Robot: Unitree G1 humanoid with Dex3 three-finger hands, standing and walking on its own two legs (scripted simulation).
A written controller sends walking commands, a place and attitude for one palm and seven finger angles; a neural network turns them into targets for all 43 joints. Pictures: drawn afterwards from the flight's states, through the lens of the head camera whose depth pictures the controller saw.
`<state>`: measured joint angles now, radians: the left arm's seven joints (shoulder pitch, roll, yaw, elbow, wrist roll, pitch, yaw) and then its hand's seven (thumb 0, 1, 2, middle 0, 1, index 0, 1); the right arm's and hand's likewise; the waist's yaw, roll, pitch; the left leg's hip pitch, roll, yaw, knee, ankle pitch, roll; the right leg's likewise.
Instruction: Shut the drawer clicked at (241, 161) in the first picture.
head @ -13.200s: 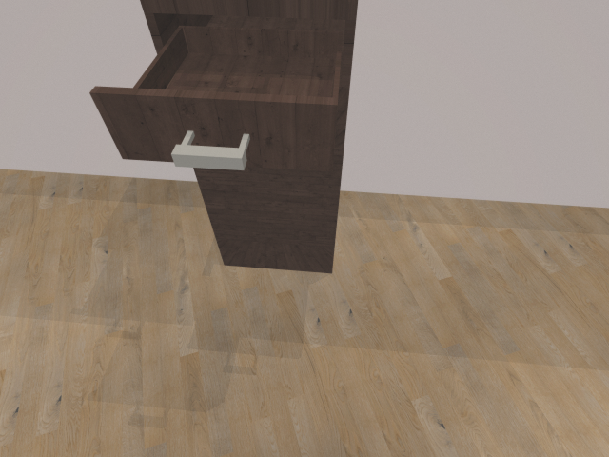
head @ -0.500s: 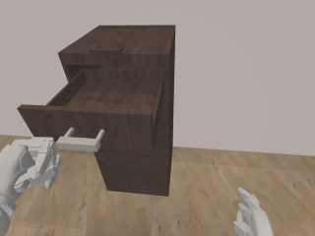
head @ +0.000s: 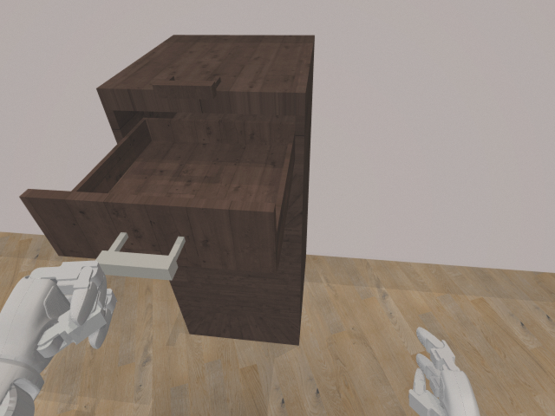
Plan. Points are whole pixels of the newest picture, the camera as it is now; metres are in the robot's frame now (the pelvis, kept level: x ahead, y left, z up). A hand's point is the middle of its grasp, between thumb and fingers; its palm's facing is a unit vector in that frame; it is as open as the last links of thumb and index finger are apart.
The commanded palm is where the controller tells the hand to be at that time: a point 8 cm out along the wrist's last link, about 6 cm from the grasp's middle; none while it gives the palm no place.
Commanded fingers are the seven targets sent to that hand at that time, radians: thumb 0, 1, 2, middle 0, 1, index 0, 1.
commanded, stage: bring the fist close to the handle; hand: left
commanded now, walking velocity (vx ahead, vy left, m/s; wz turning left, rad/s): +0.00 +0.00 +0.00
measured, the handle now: (143, 253) +0.30 +0.25 +0.11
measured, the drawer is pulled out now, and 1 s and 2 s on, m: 0.30 0.30 0.24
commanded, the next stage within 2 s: push the drawer shut in 1.04 s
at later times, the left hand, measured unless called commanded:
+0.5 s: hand (138, 313) +0.20 +0.21 +0.12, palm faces +0.06 -0.99 -0.09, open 3.3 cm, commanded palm +0.17 +0.26 +0.12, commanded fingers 0.00 0.90 0.90 -1.40 -1.60 -1.40 -1.60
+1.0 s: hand (141, 305) +0.22 +0.22 +0.10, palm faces +0.06 -1.00 -0.08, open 3.2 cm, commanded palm +0.18 +0.27 +0.11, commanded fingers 0.00 0.90 0.90 -1.40 -1.60 -1.40 -1.60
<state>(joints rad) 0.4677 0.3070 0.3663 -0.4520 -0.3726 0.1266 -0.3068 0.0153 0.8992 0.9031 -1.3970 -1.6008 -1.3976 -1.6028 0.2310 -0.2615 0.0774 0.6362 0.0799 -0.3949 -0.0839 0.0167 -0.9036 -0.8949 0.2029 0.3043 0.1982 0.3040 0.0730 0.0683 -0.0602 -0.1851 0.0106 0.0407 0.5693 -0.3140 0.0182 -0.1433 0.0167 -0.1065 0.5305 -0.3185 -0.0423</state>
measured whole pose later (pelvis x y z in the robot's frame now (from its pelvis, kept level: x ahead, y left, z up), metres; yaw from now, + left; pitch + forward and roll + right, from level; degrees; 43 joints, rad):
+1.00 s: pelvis -0.01 -0.01 -0.01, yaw +0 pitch +1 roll +0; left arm 0.29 0.28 0.30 -0.05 -0.33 -0.11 -0.31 0.00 0.89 0.90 -1.40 -1.60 -1.40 -1.60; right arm 0.24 -0.27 0.04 0.66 0.05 -0.32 -0.08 0.02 -0.90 -0.89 0.20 0.30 0.20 0.30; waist 0.02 0.06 -0.05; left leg -0.33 0.01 0.04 0.63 -0.32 0.01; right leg -0.29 0.02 -0.11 0.61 -0.34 -0.05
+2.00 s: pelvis -0.04 +0.00 -0.01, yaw +1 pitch +0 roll +0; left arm -0.22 0.33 0.22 0.39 -0.26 -0.13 -0.26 0.02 0.89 1.04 -1.40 -1.60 -1.40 -1.60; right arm 0.21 -0.27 0.07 0.71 0.07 -0.26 -0.11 0.01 -0.90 -0.89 0.20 0.30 0.20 0.30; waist 0.03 0.05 0.02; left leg -0.36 -0.01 0.02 0.63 -0.27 0.02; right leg -0.32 -0.01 -0.13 0.62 -0.30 -0.05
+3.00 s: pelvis -0.02 +0.01 -0.01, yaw +0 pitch +7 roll -1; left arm -0.70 0.43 0.28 0.97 -0.20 -0.24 -0.29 -0.03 0.82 0.99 -1.40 -1.60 -1.40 -1.60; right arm 0.32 -0.28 0.06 0.71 0.05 -0.13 -0.06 0.01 -0.91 -0.89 0.20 0.30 0.20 0.30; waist -0.04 0.02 -0.02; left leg -0.50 0.00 0.04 0.68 -0.31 0.04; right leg -0.46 0.00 -0.11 0.65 -0.32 -0.03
